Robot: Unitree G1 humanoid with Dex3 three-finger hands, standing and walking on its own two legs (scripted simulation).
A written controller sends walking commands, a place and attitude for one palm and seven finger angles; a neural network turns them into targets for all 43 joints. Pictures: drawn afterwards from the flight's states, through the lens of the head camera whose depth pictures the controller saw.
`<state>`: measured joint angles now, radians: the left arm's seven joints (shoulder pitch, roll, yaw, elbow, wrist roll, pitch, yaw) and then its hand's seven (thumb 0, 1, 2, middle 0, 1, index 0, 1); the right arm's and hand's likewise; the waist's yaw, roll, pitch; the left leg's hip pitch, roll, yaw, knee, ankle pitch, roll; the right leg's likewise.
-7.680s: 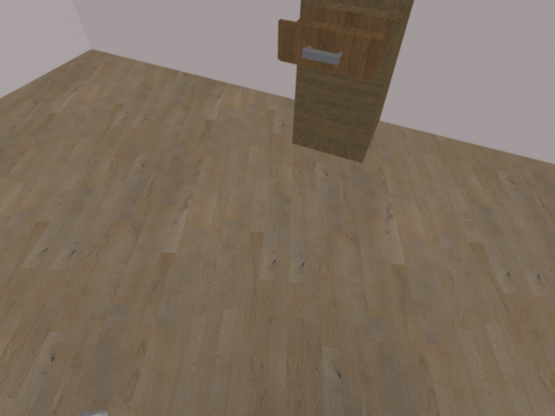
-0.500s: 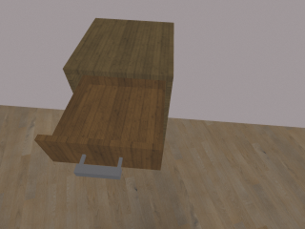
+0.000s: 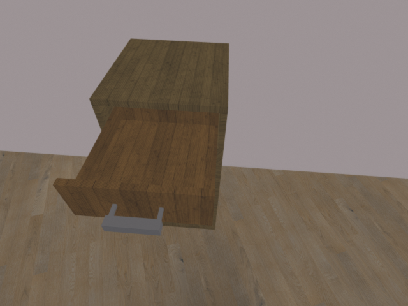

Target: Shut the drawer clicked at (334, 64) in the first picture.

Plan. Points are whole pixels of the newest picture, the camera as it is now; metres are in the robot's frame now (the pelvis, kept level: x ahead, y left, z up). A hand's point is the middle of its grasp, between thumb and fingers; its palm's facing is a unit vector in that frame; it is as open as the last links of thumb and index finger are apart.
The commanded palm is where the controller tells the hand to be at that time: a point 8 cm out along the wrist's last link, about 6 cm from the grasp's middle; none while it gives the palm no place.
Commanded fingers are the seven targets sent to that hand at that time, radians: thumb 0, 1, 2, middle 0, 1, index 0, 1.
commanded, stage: come to a stop and stand still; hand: left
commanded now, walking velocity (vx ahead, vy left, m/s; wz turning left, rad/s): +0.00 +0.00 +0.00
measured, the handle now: (135, 217) +0.32 +0.19 -0.06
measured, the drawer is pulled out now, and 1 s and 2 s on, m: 0.30 0.30 0.30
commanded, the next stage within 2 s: look again from close up in 0.24 s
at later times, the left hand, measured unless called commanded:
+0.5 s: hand out of the picture +0.00 +0.17 -0.17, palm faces +0.01 -0.98 -0.19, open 7.4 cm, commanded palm none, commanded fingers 0.00 0.90 0.90 -0.20 -0.30 -0.20 -0.30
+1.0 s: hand out of the picture +0.01 +0.16 -0.16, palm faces +0.06 -0.98 -0.21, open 7.3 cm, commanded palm +0.10 +0.21 -0.06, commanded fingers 0.00 0.90 0.90 -0.26 -0.37 -0.26 -0.37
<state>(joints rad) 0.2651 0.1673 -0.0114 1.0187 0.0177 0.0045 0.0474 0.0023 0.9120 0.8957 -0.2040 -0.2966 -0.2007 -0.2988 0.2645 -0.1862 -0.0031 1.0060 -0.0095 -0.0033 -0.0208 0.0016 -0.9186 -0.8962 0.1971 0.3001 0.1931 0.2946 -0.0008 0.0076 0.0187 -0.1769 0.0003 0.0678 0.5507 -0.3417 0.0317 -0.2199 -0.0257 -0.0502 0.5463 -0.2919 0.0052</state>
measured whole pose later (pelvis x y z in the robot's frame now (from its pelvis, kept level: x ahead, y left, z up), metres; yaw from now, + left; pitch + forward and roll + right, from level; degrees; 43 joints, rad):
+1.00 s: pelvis +0.01 -0.01 +0.01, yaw -1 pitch -1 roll +0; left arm 0.36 0.14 -0.01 0.94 -0.02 0.05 0.06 0.01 0.92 0.90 -0.21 -0.30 -0.20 -0.30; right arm 0.31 -0.14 0.02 1.09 0.01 -0.03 -0.03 0.00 -0.91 -0.90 0.20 0.30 0.19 0.29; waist 0.00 0.01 0.03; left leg -0.15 0.00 0.08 0.47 -0.30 0.02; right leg -0.20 -0.02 -0.04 0.49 -0.26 0.00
